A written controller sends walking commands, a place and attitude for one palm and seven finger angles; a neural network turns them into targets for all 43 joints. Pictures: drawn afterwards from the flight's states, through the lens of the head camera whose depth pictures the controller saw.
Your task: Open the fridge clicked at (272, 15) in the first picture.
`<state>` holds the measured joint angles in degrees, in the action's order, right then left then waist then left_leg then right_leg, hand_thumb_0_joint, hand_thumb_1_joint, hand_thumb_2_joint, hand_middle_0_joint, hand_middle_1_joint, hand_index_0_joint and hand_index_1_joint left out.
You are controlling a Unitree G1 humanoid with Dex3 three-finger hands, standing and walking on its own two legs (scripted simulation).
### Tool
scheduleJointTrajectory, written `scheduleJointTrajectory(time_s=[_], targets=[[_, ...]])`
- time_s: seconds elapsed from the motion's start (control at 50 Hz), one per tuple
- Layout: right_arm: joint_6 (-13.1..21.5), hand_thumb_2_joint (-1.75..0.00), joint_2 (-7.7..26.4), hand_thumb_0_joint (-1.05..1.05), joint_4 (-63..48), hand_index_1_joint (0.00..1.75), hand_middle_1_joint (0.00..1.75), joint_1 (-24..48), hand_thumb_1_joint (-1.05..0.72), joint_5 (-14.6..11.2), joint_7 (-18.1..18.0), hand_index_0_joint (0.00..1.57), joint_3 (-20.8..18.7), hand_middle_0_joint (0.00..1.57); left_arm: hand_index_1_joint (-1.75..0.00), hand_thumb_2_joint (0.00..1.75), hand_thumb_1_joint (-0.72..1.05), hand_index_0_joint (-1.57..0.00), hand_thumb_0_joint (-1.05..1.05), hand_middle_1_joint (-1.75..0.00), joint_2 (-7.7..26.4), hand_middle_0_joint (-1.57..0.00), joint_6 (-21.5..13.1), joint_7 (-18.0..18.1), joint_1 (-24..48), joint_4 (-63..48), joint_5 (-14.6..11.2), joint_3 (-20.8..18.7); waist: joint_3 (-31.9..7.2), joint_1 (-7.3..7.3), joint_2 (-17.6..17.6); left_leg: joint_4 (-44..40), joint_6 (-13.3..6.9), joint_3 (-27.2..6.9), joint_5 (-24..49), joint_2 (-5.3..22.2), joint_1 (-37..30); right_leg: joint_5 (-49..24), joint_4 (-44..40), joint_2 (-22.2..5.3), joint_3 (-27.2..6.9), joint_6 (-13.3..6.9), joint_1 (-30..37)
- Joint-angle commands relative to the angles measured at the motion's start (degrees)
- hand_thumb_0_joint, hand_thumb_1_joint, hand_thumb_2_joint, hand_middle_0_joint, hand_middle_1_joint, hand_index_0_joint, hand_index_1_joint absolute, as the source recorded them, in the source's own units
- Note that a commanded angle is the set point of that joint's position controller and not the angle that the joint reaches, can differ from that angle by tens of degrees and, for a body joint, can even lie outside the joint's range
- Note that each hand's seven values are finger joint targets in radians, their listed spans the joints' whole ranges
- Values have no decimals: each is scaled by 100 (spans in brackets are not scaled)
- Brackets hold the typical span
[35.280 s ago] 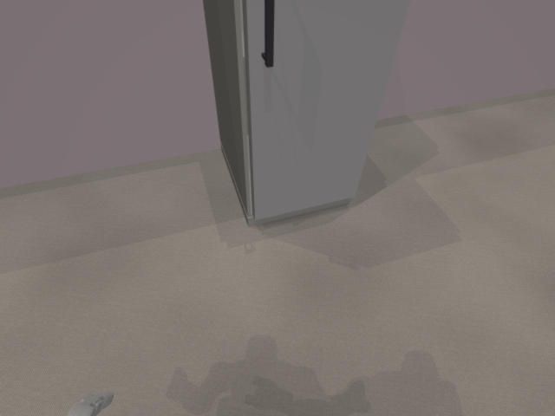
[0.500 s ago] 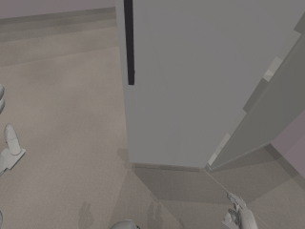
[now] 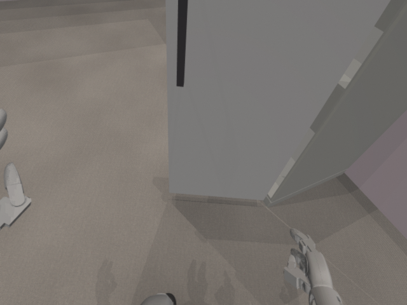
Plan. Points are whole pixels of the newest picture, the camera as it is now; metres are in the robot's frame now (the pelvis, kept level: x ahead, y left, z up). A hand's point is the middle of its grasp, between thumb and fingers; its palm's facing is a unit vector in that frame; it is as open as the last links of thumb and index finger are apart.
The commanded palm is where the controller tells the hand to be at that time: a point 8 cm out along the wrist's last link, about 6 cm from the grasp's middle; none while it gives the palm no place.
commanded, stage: stop stepping back and stand still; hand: left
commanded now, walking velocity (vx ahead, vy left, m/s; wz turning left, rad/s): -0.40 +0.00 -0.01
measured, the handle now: (183, 22) +0.66 +0.14 +0.20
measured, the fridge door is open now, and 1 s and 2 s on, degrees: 62 62 62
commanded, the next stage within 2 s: let the arm hang, fingers relaxed in 1.08 s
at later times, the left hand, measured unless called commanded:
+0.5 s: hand out of the picture +0.09 +0.25 +0.16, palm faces +0.43 -0.81 -0.40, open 7.4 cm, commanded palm +0.02 +0.29 +0.18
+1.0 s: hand out of the picture +0.03 +0.23 +0.18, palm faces +0.46 -0.79 -0.41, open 7.4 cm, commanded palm -0.02 +0.28 +0.18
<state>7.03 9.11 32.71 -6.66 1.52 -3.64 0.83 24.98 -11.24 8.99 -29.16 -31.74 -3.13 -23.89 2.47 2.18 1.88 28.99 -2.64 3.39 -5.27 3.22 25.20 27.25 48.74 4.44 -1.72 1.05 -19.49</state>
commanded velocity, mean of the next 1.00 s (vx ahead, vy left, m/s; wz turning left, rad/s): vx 0.17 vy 0.01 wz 0.00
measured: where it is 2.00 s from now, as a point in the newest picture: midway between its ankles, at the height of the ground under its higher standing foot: outside the picture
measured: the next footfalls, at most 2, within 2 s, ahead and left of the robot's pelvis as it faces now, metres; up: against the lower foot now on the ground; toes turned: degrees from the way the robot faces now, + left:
right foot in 0.12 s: -0.10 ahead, -0.08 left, +0.00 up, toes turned -1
left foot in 0.28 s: +0.01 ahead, +0.09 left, +0.00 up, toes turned +0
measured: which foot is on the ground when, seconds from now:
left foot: down 0.00-0.12, up 0.14-0.26, down 0.28-0.88, up 0.90-1.00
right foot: up 0.00-0.10, down 0.12-1.00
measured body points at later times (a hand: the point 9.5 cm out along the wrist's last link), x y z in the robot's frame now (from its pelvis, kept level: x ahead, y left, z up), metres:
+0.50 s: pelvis -0.12 -0.01 +0.00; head -0.14 +0.00 +0.45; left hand +0.06 +0.29 +0.19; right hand +0.00 -0.26 -0.08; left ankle -0.03 +0.09 -0.73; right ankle -0.15 -0.13 -0.73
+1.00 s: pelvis -0.15 -0.02 +0.00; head -0.16 -0.02 +0.45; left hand +0.00 +0.27 +0.21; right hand +0.02 -0.22 -0.09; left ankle -0.12 +0.11 -0.68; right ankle -0.14 -0.08 -0.73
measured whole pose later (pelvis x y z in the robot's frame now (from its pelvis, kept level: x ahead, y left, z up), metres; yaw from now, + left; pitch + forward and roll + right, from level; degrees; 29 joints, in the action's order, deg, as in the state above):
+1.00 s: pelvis -0.15 -0.02 +0.00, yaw +2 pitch -3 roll +2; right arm 6.4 9.4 38.4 -12.7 1.0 -2.9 2.4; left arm 22.0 -11.3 8.6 -30.4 -30.8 -2.4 -21.0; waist 0.8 1.9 1.9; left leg 55.6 1.1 1.6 -20.1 0.5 27.0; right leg 16.6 31.9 1.8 3.9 -5.2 -13.0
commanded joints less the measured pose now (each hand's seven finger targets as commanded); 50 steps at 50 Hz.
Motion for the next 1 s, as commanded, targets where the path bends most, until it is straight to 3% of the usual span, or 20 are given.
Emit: scheduleJointTrajectory(time_s=[0.0,0.06,0.1,0.12,0.18,0.24,0.28,0.38,0.44,0.5,0.56,0.64,0.7,0.74,0.82,0.84,0.86,0.88,0.94,0.98], targets=[[312,-90,1003,0,-624,30,30,165,-90,8,-51,20,-419,20,-30,90,90,-20,0,-30,823,-20,-304,145,13,-1552,-76,-592,-1386,-83,-1507,-1613,-205,-1157,-149,1270,-992,240,-1039,-45,224,-87,659],[225,-90,964,0,-585,30,30,145,-90,-12,-72,20,-401,20,-30,90,90,-20,0,-30,861,-20,-246,179,52,-1252,-115,-624,-1230,-146,-1081,-1075,307,-540,-1524,596,-985,-490,-3119,-313,246,-404,934],[121,-90,834,0,-530,30,30,79,-90,-15,-95,20,-371,20,-30,90,90,-20,0,-30,1287,-20,-243,236,-34,-1175,-81,-870,-1141,-169,327,1217,580,-68,-1364,-151,-1317,-666,-3842,-2011,-1514,-1093,-337],[122,-90,861,0,-513,30,30,180,-90,-5,-133,20,-322,20,-30,90,90,-20,0,-30,1346,-20,-304,265,208,-1231,-123,-876,-854,-130,461,2095,546,-260,-1539,-159,-870,-1644,-3725,-2459,-1649,-1337,-497],[119,-90,840,0,-579,30,30,22,-90,-196,-154,20,-265,20,-30,90,90,-20,0,-30,988,-20,-101,186,-99,-698,-57,-705,-1052,-264,724,1422,347,-307,-874,-132,-210,-3893,-2463,-1738,-637,-830,944],[118,-90,1019,0,-414,30,30,-94,-90,-215,-194,20,-309,20,-30,90,90,-20,0,-30,850,-20,-92,170,78,-403,-4,-593,-923,-309,-402,-14,113,-449,316,122,-1342,-2384,-2171,-1099,3,-276,450],[158,-90,1161,0,-453,30,30,-20,-90,-279,-202,20,-316,20,-30,90,90,-20,0,-30,788,-20,-155,133,250,-265,-2,-459,-455,-248,-859,-729,-51,-1074,-1348,520,-977,-643,-2337,-669,105,-148,296],[183,-90,1141,0,-480,30,30,92,-90,-50,-230,20,-272,20,-30,90,90,-20,0,-30,852,-20,-244,177,493,-761,134,-494,-147,-223,-1705,-2288,35,-1882,-4113,704,260,53,-1444,-41,643,-276,1012],[197,-90,1094,0,-518,30,30,-37,-90,-38,-203,20,-324,20,-30,90,90,-20,0,-30,823,-20,-196,178,213,-878,124,-473,-514,-215,-1245,-1275,100,-1069,-3506,271,274,119,-2172,-280,426,-491,1468],[129,-90,977,0,-354,30,30,-166,-90,-30,-132,20,-396,20,-30,90,90,-20,0,-30,1082,-20,-256,216,-58,-786,75,-825,-308,-154,1023,2280,320,-123,-1763,-339,735,1525,-3909,-2176,-2447,-1488,717],[242,-90,941,0,-289,30,30,-296,-90,-111,-114,20,-343,20,-30,90,90,-20,0,-30,920,-20,-378,232,291,-674,23,-779,-431,-268,315,2523,271,-458,-1782,83,903,-1158,-3180,-2205,-1680,-1452,1059],[164,-90,1001,0,-184,30,30,-197,-90,-132,-242,20,-338,20,-30,90,90,-20,0,-30,612,-20,-301,184,901,84,108,-310,-13,-391,-103,402,131,25,-1756,-40,-1650,1023,-2561,-1338,-309,-714,-965],[197,-90,1178,0,-434,30,30,16,-90,-159,-284,20,-294,20,-30,90,90,-20,0,-30,635,-20,-332,198,1278,-272,131,-242,249,-323,-2285,-2037,-679,-2802,-4495,1557,-861,465,320,-153,508,-163,-1047],[234,-90,985,0,-361,30,30,78,-90,-98,-218,20,-277,20,-30,90,90,-20,0,-30,902,-20,-371,122,1394,-568,187,-444,4,-188,-1518,-2084,-573,-2231,-4077,1312,20,268,740,-305,424,-218,-98],[318,-90,940,0,-491,30,30,163,-90,-130,-84,20,-245,20,-30,90,90,-20,0,-30,771,-20,-274,88,797,-1030,157,-332,-267,-92,-1459,-1346,-226,-1010,-3753,766,749,-24,-1375,-305,600,-284,1608],[281,-90,915,0,-553,30,30,119,-90,-114,-70,20,-271,20,-30,90,90,-20,0,-30,860,-20,-260,102,599,-1085,195,-416,-231,-71,-744,-214,-10,-506,-3534,269,872,312,-2316,-590,-16,-476,1571],[216,-90,789,0,-609,30,30,189,-90,-89,-40,20,-295,20,-30,90,90,-20,0,-30,1019,-20,-208,106,434,-1033,174,-555,-37,-36,879,1852,211,-48,-2808,-354,1152,1781,-3609,-1641,-2139,-990,921],[239,-90,844,0,-521,30,30,255,-90,-75,-43,20,-237,20,-30,90,90,-20,0,-30,1078,-20,-182,133,664,-1178,75,-583,242,-71,1168,3164,327,-187,-2042,-405,1244,1491,-4370,-2509,-3288,-1253,331],[267,-90,796,0,-285,30,30,-137,-90,-90,-26,20,-222,20,-30,90,90,-20,0,-30,1015,-20,-294,136,355,-762,-12,-832,-222,-282,-5,2999,386,-404,-1390,-82,770,-634,-3587,-2026,-1932,-1136,593],[229,-90,780,0,-280,30,30,-129,-90,-145,-79,20,-216,20,-30,90,90,-20,0,-30,889,-20,-336,164,358,-433,-8,-747,-447,-277,-36,2073,379,-153,-1290,-59,415,-1926,-3227,-1874,-1201,-997,975]])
